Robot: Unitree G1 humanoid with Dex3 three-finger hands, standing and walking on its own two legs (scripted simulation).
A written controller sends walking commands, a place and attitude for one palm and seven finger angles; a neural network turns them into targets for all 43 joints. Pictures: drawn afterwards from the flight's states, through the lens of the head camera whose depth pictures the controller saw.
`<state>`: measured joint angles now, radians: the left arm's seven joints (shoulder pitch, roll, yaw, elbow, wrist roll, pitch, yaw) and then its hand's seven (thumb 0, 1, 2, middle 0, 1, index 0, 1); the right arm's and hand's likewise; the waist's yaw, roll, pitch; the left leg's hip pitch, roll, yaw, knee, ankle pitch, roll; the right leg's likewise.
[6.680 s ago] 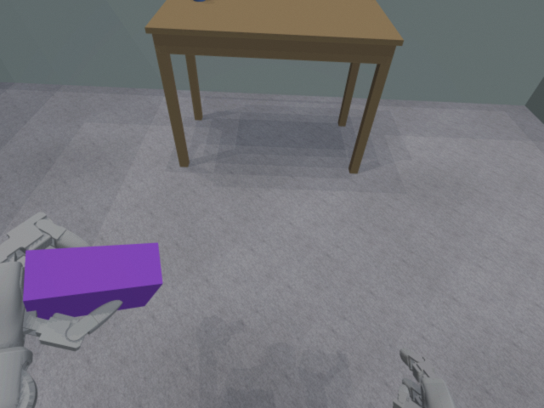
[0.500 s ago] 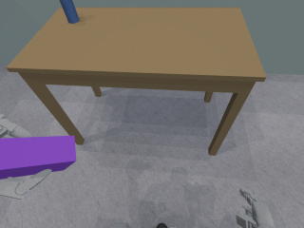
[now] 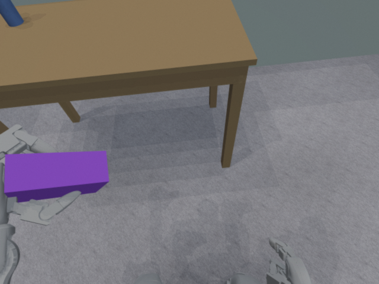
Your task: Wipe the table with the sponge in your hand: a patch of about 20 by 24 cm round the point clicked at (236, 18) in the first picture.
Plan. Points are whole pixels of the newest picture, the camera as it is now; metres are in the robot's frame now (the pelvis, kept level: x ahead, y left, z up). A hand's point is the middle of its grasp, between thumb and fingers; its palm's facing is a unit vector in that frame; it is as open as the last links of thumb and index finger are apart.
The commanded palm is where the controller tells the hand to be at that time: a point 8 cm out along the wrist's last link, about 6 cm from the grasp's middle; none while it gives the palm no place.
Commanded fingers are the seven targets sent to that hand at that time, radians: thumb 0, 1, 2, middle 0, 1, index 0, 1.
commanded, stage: turn to face it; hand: left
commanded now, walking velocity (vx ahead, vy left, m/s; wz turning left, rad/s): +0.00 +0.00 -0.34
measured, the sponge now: (73, 175) +0.25 +0.21 +0.15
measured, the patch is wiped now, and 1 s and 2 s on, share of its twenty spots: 0.00 0.00 0.00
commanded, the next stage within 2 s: take the last steps up to it in 0.22 s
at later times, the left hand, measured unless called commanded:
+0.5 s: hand (82, 186) +0.22 +0.17 +0.18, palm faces +0.29 -0.86 -0.41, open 9.4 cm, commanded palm +0.19 +0.21 +0.20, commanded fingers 0.00 0.10 1.30 -1.20 -1.60 -1.20 -1.60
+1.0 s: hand (91, 149) +0.28 +0.18 +0.18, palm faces +0.28 -0.86 -0.43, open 9.4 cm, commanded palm +0.23 +0.23 +0.20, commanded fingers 0.00 0.10 1.30 -1.20 -1.60 -1.20 -1.60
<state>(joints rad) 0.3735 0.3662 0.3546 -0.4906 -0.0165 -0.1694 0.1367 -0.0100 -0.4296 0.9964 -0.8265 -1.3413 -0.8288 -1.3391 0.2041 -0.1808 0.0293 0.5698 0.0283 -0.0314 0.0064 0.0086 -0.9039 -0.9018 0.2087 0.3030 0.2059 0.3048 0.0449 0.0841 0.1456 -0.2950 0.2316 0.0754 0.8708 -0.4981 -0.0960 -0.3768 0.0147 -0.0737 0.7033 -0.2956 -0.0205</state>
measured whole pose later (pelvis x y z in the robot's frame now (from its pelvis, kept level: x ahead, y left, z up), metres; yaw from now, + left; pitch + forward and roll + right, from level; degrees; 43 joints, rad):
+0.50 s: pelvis -0.02 -0.04 +0.02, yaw -11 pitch +0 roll -1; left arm 0.50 0.32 0.35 -0.45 0.00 -0.17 0.16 -0.01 -0.43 0.99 -0.82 -1.34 -0.83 -1.34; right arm 0.26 -0.20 0.00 0.61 0.02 -0.06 -0.04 0.01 -0.91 -0.90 0.20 0.30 0.20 0.30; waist 0.02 0.02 -0.02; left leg -0.23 0.10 0.08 0.59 -0.34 -0.03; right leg -0.33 0.00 -0.08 0.74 -0.43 0.02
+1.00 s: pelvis +0.03 -0.02 +0.01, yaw -8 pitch +0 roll +2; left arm 0.47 0.36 0.35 -0.49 -0.01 -0.22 0.17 -0.01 -0.43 1.00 -0.82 -1.34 -0.82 -1.34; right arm 0.22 -0.22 -0.06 0.63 0.01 -0.07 -0.06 0.01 -0.91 -0.90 0.20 0.30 0.20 0.30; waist 0.01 -0.04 0.07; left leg -0.26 0.04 0.16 0.56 -0.29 0.01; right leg -0.31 -0.10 -0.06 0.89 -0.53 0.02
